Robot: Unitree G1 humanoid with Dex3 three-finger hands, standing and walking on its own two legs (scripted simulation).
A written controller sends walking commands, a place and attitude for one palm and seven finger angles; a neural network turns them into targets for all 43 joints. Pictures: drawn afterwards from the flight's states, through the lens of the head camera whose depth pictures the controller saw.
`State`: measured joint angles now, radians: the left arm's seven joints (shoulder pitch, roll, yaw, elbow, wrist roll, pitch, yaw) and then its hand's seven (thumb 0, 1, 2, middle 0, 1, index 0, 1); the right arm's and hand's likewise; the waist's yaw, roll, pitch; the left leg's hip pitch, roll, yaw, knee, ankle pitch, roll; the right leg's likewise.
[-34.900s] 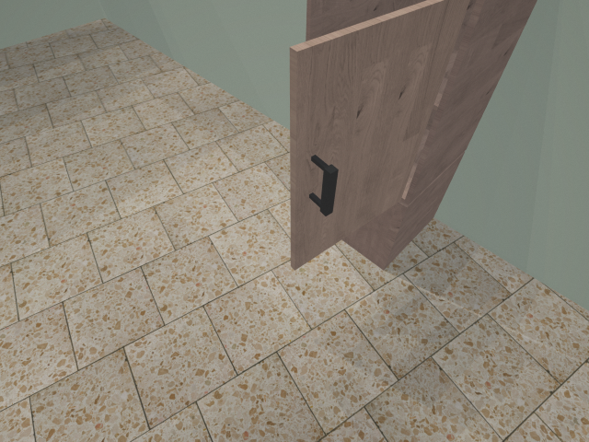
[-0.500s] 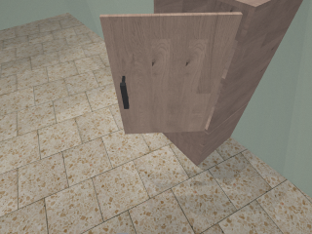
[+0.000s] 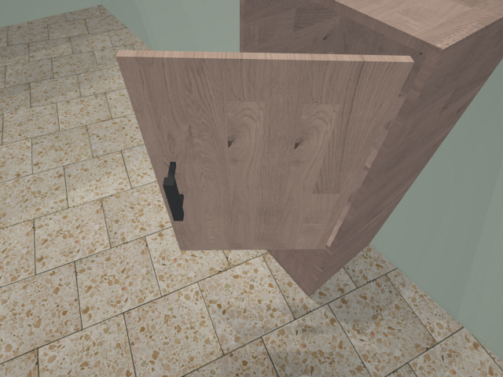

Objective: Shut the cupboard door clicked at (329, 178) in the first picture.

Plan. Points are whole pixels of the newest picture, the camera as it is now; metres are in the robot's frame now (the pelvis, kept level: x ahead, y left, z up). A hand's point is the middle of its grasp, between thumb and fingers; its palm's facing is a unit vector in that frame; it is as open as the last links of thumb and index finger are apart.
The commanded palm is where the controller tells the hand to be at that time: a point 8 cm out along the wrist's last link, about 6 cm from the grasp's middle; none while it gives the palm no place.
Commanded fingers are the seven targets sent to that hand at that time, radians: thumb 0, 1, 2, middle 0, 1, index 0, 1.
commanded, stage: come to a stop and stand still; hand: left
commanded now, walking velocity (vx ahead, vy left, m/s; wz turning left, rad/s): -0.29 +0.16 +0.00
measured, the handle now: (175, 192) +0.45 +0.18 -0.03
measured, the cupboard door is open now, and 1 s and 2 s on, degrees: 53 53 53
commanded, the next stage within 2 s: look again from close up in 1.02 s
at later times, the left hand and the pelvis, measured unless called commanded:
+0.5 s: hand out of the picture +0.06 +0.22 -0.18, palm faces +0.09 -0.97 -0.21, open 7.4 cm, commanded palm none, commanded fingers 0.00 0.90 0.90 -0.20 -0.30 -0.20 -0.30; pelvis +0.01 +0.02 +0.00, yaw +2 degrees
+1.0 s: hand out of the picture -0.02 +0.20 -0.17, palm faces +0.00 -0.97 -0.24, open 7.4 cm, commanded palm none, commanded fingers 0.00 0.90 0.90 -0.20 -0.30 -0.20 -0.30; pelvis -0.03 +0.02 +0.00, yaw +0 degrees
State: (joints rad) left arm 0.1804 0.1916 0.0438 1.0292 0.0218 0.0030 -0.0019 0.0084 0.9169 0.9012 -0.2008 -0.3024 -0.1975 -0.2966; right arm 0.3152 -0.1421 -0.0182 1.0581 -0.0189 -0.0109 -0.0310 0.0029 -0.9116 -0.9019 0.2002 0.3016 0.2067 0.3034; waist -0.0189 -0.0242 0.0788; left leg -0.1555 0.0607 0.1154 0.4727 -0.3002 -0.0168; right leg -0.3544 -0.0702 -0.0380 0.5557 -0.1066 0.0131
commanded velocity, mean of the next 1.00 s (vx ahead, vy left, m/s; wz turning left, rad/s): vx -0.04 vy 0.02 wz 0.00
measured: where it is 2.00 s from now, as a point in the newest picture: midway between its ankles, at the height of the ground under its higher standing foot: outside the picture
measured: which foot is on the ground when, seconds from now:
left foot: down 0.00-0.04, up 0.06-0.32, down 0.34-1.00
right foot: down 0.00-0.36, up 0.38-0.60, down 0.62-1.00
